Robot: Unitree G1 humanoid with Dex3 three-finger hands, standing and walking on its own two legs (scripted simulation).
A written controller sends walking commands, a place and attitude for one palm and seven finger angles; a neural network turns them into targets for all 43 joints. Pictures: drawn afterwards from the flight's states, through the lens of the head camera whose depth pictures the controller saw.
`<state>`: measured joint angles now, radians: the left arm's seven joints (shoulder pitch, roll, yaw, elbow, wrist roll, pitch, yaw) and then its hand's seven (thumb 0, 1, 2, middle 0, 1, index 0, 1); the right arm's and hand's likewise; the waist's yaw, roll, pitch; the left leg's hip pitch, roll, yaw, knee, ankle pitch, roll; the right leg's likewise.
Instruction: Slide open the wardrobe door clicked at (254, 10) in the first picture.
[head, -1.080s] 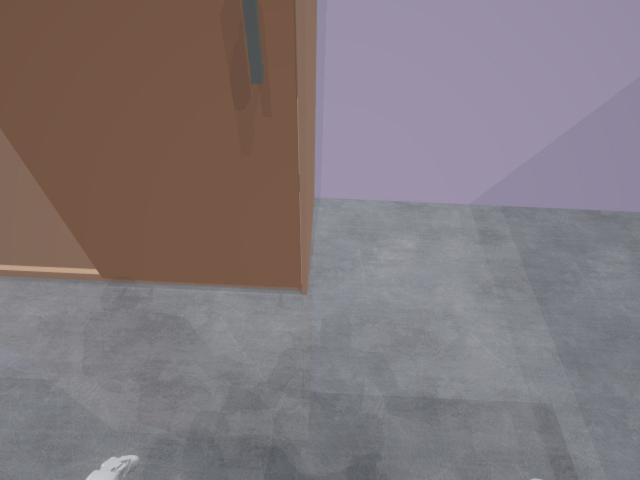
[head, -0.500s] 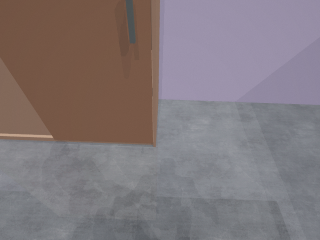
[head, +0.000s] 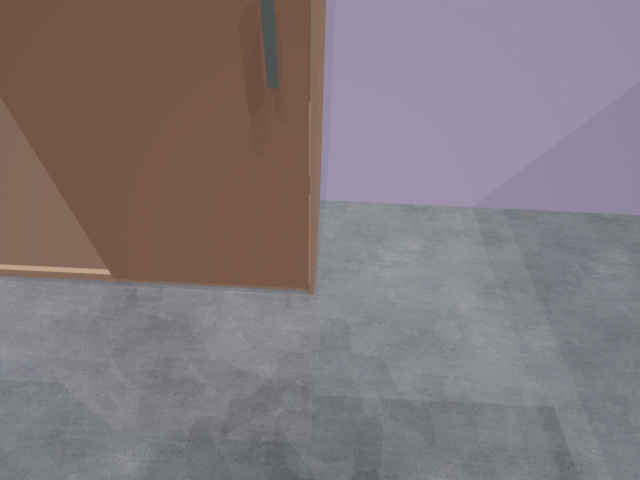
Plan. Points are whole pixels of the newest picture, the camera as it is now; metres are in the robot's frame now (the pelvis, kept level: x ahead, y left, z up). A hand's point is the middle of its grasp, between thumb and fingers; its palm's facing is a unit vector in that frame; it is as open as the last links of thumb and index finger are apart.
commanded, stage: look at it before walking up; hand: right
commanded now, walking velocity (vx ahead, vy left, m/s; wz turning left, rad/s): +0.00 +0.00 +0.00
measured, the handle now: (271, 31) +0.86 +0.16 +0.19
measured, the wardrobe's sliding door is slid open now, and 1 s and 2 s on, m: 0.00 0.00 0.00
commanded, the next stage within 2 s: walk to a spot facing it in 0.36 s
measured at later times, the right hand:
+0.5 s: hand out of the picture +0.08 -0.25 -0.16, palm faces -0.03 +0.94 -0.33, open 7.4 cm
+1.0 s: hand out of the picture +0.05 -0.17 -0.17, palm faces -0.16 +0.95 -0.26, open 7.4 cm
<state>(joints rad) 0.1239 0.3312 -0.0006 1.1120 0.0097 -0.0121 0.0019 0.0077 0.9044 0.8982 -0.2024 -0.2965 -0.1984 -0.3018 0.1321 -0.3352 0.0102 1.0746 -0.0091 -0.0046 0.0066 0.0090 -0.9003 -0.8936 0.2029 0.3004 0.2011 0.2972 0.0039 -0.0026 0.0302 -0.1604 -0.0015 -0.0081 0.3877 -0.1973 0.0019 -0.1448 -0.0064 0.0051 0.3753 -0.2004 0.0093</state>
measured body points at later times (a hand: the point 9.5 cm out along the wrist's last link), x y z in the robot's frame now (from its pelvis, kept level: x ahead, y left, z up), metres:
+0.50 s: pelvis +0.01 +0.00 +0.00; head +0.01 +0.00 +0.45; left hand +0.09 +0.29 -0.13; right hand +0.08 -0.30 -0.13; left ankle +0.01 +0.12 -0.75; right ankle +0.00 -0.13 -0.75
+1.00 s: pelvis -0.03 +0.02 -0.01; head +0.01 +0.05 +0.43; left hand +0.00 +0.29 -0.17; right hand +0.06 -0.22 -0.15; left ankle -0.01 +0.10 -0.75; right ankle -0.02 -0.13 -0.68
